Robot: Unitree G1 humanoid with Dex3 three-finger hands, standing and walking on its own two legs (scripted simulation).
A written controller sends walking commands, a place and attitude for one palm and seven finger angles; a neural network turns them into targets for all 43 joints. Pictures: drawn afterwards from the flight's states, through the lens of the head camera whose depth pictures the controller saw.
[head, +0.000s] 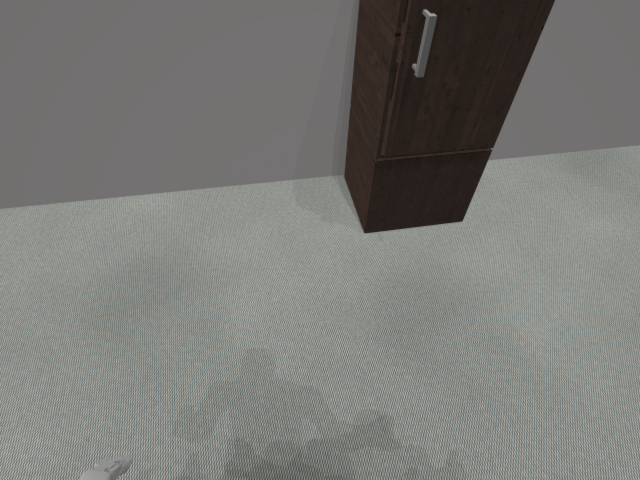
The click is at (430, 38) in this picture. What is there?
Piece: cupboard door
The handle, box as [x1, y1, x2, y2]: [412, 9, 436, 77]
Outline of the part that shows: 426,9 423,10 422,13 426,17 417,63 412,64 412,67 415,71 415,75 417,77 423,76 436,19 436,15 434,13 430,13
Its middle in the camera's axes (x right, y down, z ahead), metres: +0.28 -0.54 +1.07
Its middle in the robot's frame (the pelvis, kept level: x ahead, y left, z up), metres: +1.19 -0.22 +0.05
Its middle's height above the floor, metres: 0.82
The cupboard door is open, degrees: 0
